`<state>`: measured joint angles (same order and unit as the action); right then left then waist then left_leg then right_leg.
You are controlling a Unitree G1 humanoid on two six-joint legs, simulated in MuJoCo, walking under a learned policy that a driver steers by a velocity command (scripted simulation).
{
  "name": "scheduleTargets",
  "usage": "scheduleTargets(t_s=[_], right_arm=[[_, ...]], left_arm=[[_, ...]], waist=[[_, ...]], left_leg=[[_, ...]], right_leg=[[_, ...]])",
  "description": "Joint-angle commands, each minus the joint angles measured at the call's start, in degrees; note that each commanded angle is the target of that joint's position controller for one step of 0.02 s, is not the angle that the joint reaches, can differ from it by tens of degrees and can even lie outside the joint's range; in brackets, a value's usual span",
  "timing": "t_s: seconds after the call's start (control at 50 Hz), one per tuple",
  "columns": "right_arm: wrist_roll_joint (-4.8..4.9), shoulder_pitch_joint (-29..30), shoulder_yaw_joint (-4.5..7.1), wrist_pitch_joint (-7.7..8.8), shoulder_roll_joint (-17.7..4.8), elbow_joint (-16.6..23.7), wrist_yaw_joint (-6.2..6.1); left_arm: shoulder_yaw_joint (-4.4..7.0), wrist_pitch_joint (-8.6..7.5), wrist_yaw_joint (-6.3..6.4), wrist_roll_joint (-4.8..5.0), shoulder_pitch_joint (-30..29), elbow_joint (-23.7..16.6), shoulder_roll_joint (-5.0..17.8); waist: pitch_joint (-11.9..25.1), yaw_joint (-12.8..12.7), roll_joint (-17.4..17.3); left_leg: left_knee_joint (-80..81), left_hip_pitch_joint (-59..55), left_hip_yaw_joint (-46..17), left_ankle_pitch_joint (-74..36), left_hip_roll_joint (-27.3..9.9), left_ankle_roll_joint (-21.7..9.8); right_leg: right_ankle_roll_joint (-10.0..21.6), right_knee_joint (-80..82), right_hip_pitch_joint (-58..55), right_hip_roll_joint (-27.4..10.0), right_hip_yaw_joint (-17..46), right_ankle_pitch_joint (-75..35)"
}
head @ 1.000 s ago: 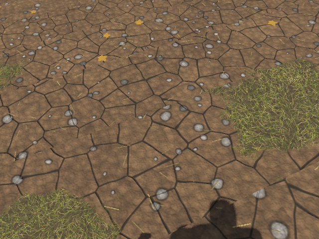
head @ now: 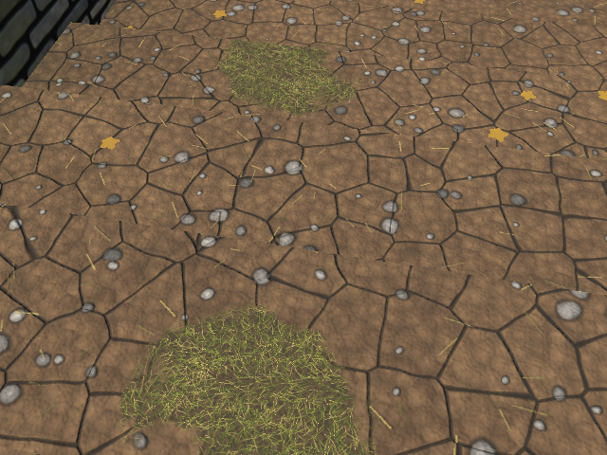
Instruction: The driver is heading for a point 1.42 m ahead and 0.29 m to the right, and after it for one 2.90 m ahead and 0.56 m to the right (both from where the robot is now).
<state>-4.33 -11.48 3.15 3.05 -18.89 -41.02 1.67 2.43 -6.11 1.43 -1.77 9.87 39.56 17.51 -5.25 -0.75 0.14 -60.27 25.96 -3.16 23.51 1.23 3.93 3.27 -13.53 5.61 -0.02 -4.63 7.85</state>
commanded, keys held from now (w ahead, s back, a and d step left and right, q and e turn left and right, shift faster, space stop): no key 1.00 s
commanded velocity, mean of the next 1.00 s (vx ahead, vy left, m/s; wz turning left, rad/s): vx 0.00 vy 0.00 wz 0.11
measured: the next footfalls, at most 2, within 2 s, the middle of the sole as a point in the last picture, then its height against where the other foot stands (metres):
left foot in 0.24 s outside the picture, level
right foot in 1.90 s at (371, 429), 0.18 m lower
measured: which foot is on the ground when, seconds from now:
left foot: up 0.00-0.22, down 0.24-1.00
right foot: down 0.00-1.00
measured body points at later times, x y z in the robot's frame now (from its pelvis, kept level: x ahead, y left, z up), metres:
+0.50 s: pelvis +0.03 +0.04 -0.02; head +0.07 +0.05 +0.43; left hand +0.15 +0.31 -0.12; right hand +0.22 -0.21 -0.10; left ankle +0.04 +0.14 -0.75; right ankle +0.00 -0.10 -0.75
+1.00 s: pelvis +0.03 +0.04 -0.02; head +0.06 +0.04 +0.43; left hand +0.14 +0.32 -0.13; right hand +0.21 -0.23 -0.11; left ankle +0.04 +0.14 -0.75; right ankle +0.00 -0.10 -0.75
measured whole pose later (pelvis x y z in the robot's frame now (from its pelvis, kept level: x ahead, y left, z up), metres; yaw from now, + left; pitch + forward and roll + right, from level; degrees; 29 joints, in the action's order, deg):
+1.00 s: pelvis +0.03 +0.04 -0.02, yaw +5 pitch +0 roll +1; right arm -0.1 -9.5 2.4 3.7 -19.0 -41.8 3.9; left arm 0.7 -4.2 -3.5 -0.7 10.5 45.9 18.7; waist -3.7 -0.2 0.9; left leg -28.9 14.7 1.2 13.9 2.1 -1.6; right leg -2.1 -30.3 9.2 -5.7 -6.6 20.4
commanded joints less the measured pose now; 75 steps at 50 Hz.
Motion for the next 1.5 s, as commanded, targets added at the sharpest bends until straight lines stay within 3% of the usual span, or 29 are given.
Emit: scheduleTargets(t_s=[0.02, 0.08, 0.14, 0.18, 0.2, 0.24, 0.26, 0.28, 0.3, 0.32, 0.34, 0.36, 0.4, 0.5, 1.12, 1.16, 1.2, 1.24, 1.28, 1.32, 1.34, 1.36, 1.38, 1.4, 1.42, 1.44, 1.46, 1.48, 1.5], right_arm=[[0.92, -1.08, 0.54, -0.37, -3.22, 2.85, 1.37], [0.8, 0.21, 0.41, -0.97, -3.43, 3.29, 1.71], [0.38, -0.52, 0.2, -0.6, -3.94, 2.69, 1.88], [1.1, -1.23, 0.43, 0.19, -4.72, 1.97, 2.0], [1.81, -1.88, 0.5, 0.75, -4.74, 1.57, 2.22], [3.92, -1.94, -0.14, 2.35, -2.97, 1.58, 3.34], [5.01, -1.75, -0.13, 3.0, -4.87, 3.2, 3.32], [6.25, 2.92, 0.25, 3.09, -8.44, 5.25, 3.24], [5.17, 3.36, 1.06, 2.55, -9.15, 4.74, 3.45], [4.34, 2.98, 1.81, 2.35, -10.52, 4.28, 3.3], [4.03, 2.29, 1.89, 2.19, -9.98, 4.57, 3.02], [4.34, 2.61, 1.16, 2.19, -8.09, 4.76, 2.92], [4.93, 3.38, 0.22, 2.23, -5.69, 5.26, 3.08], [4.15, 3.65, 0.92, 1.99, -7.25, 5.64, 3.02], [4.36, 2.54, 1.44, 1.29, -8.5, 1.47, 2.0], [3.04, -0.72, 3.05, 0.92, -11.91, 0.5, 0.93], [1.66, -1.41, 2.83, 1.37, -10.34, 1.03, -0.82], [1.94, 0.78, 1.54, 2.47, -7.16, 2.4, -1.73], [2.24, 2.75, 0.85, 3.15, -5.48, 3.55, -1.68], [1.34, 3.84, 0.78, 3.37, -4.41, 3.98, -0.85], [0.89, 3.21, 0.7, 3.74, -3.53, 3.9, -0.41], [0.94, 1.67, 0.73, 4.07, -3.12, 3.37, -0.12], [0.93, -2.07, 0.86, 4.56, -3.19, 1.94, 0.04], [0.65, -6.87, 1.26, 5.11, -4.01, 0.49, -0.23], [0.37, -14.92, 1.97, 5.54, -7.81, -2.01, -0.98], [-0.11, -25.31, 2.62, 5.66, -11.6, -2.91, -1.28], [0.02, -28.18, 2.25, 5.96, -9.9, -5.42, -0.68], [-0.11, -25.15, 1.45, 5.8, -7.55, -7.1, -0.2], [0.05, -21.78, 0.38, 5.4, -4.98, -6.98, -0.05]], left_arm=[[3.03, -0.38, 0.22, -0.16, 0.67, -5.3, 9.71], [3.88, -0.13, -0.63, -0.35, 5.5, -4.51, 10.14], [4.16, -0.13, -1.78, -0.71, 2.79, -5.69, 10.07], [3.93, 0.17, -2.45, -0.82, -0.53, -6.28, 9.76], [3.51, 0.47, -2.84, -0.39, -3.04, -6.4, 9.19], [1.18, 1.2, -4.29, 1.0, -4.84, -4.82, 5.17], [0.22, 1.69, -4.98, 1.11, 0.13, -4.04, 2.22], [0.33, 1.52, -4.64, 1.08, 8.98, -2.97, 2.06], [1.43, 1.25, -3.69, 0.87, 5.93, -2.64, 6.42], [2.0, 1.32, -2.9, 0.75, 2.28, -3.9, 8.21], [2.08, 1.27, -2.41, 0.72, 1.57, -4.0, 8.73], [1.45, 1.3, -2.43, 0.94, 2.14, -3.67, 7.33], [0.29, 1.35, -3.17, 1.41, 2.27, -3.1, 4.94], [0.5, 1.3, -4.65, 0.96, 1.01, -2.19, 7.09], [0.33, 1.33, -4.72, 1.07, -0.01, 5.02, 9.7], [1.62, 1.59, -3.93, -0.36, 2.13, 6.05, 12.69], [1.76, 1.01, -2.92, -1.54, 2.44, 6.33, 11.98], [0.95, -0.13, -1.46, -0.93, 1.64, 5.62, 9.5], [0.71, -0.53, -0.41, -0.46, 2.84, 5.88, 9.2], [0.8, -0.45, 0.18, -0.53, 6.05, 6.8, 10.31], [0.56, -0.15, 0.18, -0.34, 5.99, 7.06, 10.29], [0.46, 0.21, 0.06, -0.35, 5.28, 7.08, 10.41], [0.44, 0.78, -0.59, -0.97, 1.72, 6.27, 11.19], [0.74, 1.05, -1.38, -2.27, -2.07, 4.69, 12.01], [0.33, 0.83, -2.48, -3.45, -3.08, 3.04, 9.55], [-1.76, -0.48, -4.3, -3.95, -2.48, 3.13, 3.94], [-2.0, -2.34, -4.94, -1.89, -4.29, 2.21, 2.05], [-1.5, -2.92, -4.35, -1.63, -5.3, 2.02, 3.8], [-0.79, -2.65, -3.85, -2.75, -5.7, 1.57, 5.89]], waist=[[3.31, -0.79, 4.13], [3.03, -2.46, 4.69], [4.1, -1.27, 5.26], [4.9, 0.42, 4.65], [5.46, 2.08, 3.68], [7.75, 4.08, 1.74], [12.44, 2.06, -1.9], [13.8, -3.66, -7.53], [9.46, -1.51, -4.98], [8.73, -0.75, -4.26], [9.3, -0.12, -3.33], [8.99, -0.54, -3.5], [8.2, -0.79, -2.51], [8.37, 0.35, -1.61], [6.48, 0.33, 1.16], [3.91, 0.86, 1.26], [-1.25, 1.12, 1.3], [-0.27, 0.35, 1.35], [1.03, -0.74, 3.69], [-0.39, -2.03, 7.27], [-1.6, -1.11, 7.62], [-2.08, -0.1, 6.23], [-1.93, 2.74, 3.87], [0.44, 6.02, 1.38], [6.0, 8.4, -6.89], [8.59, 12.94, -10.32], [2.53, 13.66, -5.13], [-1.14, 10.74, -1.8], [-0.7, 8.29, -0.11]], left_leg=[[4.76, 4.08, 2.72, -5.34, -3.41, 0.94], [15.62, 5.19, 2.92, -5.63, -5.61, 0.15], [22.18, -1.07, 4.75, -5.28, -5.18, -2.24], [26.75, -5.08, 4.73, -9.37, -4.82, -3.28], [31.55, -8.84, 5.14, -13.78, -4.39, -3.92], [41.05, -21.8, 5.22, -28.11, -3.43, -5.75], [39.05, -28.6, 0.13, -42.58, -8.96, -9.95], [37.87, -28.77, -10.06, -44.83, -15.81, -18.14], [37.51, -23.36, -10.64, -36.66, -15.01, -17.5], [37.76, -20.18, -8.66, -30.73, -12.55, -15.19], [38.06, -19.77, -8.4, -28.72, -11.7, -14.31], [38.03, -19.72, -8.53, -27.13, -11.48, -13.72], [37.59, -17.72, -6.95, -23.56, -9.62, -11.41], [34.87, -18.19, -3.06, -25.34, -6.02, -8.45], [35.24, -17.58, -0.4, -23.73, -2.71, -7.61], [36.72, -16.92, -1.09, -2.68, -2.32, -10.41], [39.07, -13.03, -4.89, 12.23, -3.56, -13.81], [40.06, -12.07, -6.21, 7.54, -4.49, -15.61], [35.85, -8.7, -2.85, 1.01, -2.57, -14.71], [26.87, -1.71, 4.26, -3.01, 0.83, -11.63], [25.99, -0.76, 6.09, -0.96, 0.35, -10.76], [28.79, -3.77, 7.04, -0.1, 0.07, -10.59], [33.18, -13.23, 8.21, -4.07, 0.58, -10.88], [32.34, -20.54, 7.56, -9.21, 1.58, -11.35], [34.46, -34.5, -5.97, -18.63, -3.95, -16.92], [39.68, -48.76, -26.92, -36.15, -16.1, -25.94], [42.2, -49.02, -28.32, -38.72, -22.43, -27.25], [41.33, -45.1, -23.66, -38.18, -23.21, -25.43], [41.15, -41.04, -19.2, -35.86, -21.43, -23.79]], right_leg=[[12.95, 5.3, -7.29, -13.26, 7.2, -12.76], [13.98, 3.68, -12.87, -16.39, 8.71, -15.49], [13.51, 2.47, -9.78, -16.62, 8.62, -18.12], [11.95, 0.61, -7.5, -16.27, 8.64, -16.65], [10.4, -1.69, -5.26, -15.21, 7.79, -14.58], [4.94, -6.61, 3.46, -10.68, 5.27, -9.95], [-0.35, -9.59, 5.4, -6.65, 1.71, -3.97], [-4.83, -10.95, 7.25, -3.46, -0.21, 6.32], [-6.31, -11.41, 7.22, -3.51, 0.36, 6.77], [-5.69, -12.72, 6.65, -3.49, -0.59, 5.32], [-4.8, -13.62, 6.66, -3.8, -0.64, 4.3], [-4.57, -13.22, 7.13, -4.5, 0.26, 4.81], [-4.16, -11.61, 5.77, -5.67, 0.9, 3.24], [-3.4, -12.17, 6.52, -6.09, 0.54, -0.27], [-2.99, -11.52, 5.83, -7.37, 0.49, 0.76], [0.04, -9.91, 8.38, -7.34, 1.35, 19.29], [4.57, -7.36, 10.92, -9.07, 4.86, 29.62], [6.77, -6.04, 6.28, -9.7, 6.71, 25.59], [8.64, -4.38, -0.71, -11.78, 10.0, 21.83], [11.88, -1.66, -7.48, -17.51, 16.33, 18.11], [12.55, -1.85, -7.68, -19.92, 17.67, 15.05], [11.8, -2.89, -5.96, -19.48, 16.07, 14.48], [10.32, -6.37, 0.58, -16.44, 12.35, 14.64], [8.85, -15.16, 5.7, -10.85, 6.7, 9.74], [3.58, -33.28, 16.59, -2.64, 0.23, 5.81], [-0.04, -51.84, 34.05, 3.24, 5.79, 26.41], [0.98, -57.89, 45.29, 1.18, 13.73, 27.94], [0.71, -60.27, 47.53, -2.45, 13.4, 25.01], [0.74, -58.81, 45.76, -4.05, 11.4, 22.97]])
Over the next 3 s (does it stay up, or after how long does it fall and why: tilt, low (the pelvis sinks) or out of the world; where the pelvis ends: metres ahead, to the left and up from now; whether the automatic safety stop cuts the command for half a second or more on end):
stays up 0.99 -0.01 -0.23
